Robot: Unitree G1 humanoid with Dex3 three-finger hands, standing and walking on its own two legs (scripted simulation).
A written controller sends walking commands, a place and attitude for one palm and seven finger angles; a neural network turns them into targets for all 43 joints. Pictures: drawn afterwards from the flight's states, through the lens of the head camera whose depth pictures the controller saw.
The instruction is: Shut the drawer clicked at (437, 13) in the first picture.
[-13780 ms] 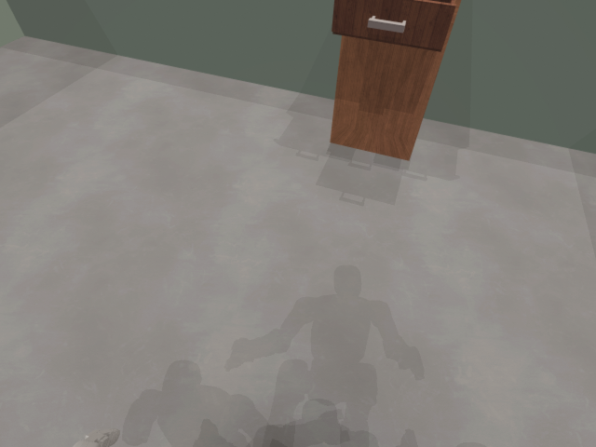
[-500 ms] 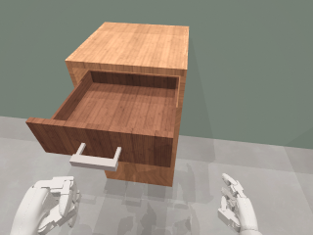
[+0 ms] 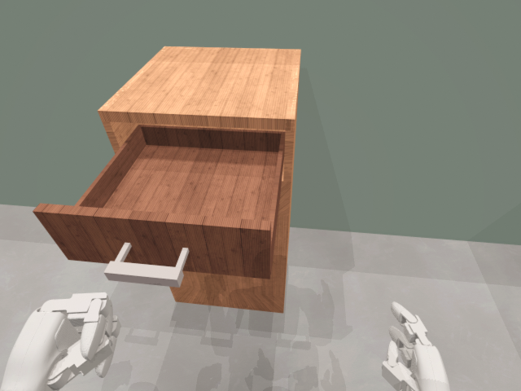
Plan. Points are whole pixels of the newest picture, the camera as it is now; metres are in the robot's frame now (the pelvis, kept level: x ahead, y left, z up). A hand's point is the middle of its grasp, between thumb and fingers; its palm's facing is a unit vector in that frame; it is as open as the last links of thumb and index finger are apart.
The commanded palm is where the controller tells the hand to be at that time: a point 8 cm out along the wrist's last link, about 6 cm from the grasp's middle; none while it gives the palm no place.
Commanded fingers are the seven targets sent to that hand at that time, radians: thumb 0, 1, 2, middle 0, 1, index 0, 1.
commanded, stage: bring the fist close to the handle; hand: left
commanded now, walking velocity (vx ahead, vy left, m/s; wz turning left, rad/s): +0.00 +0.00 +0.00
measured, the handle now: (149, 262) +0.31 +0.23 +0.03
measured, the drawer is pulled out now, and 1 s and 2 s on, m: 0.29 0.29 0.28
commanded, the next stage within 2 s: push the drawer shut in 1.46 s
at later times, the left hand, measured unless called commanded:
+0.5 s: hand (126, 333) +0.17 +0.20 +0.08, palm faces +0.03 -1.00 -0.08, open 3.3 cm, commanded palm +0.13 +0.25 +0.09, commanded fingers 0.00 0.90 0.90 -1.40 -1.60 -1.40 -1.60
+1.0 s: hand (141, 326) +0.20 +0.20 +0.03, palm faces +0.00 -1.00 -0.04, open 3.3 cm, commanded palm +0.17 +0.26 +0.04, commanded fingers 0.00 0.90 0.90 -1.40 -1.60 -1.40 -1.60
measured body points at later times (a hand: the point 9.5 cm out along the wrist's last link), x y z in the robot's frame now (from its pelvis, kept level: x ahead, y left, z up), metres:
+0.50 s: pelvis +0.01 +0.00 +0.00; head +0.01 -0.01 +0.45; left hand +0.16 +0.25 +0.09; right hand +0.20 -0.23 -0.06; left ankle +0.01 +0.13 -0.72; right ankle +0.00 -0.10 -0.72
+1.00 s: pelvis -0.01 +0.02 -0.03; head +0.03 +0.02 +0.42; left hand +0.19 +0.26 +0.04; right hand +0.17 -0.21 -0.10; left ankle +0.01 +0.13 -0.72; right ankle +0.00 -0.10 -0.72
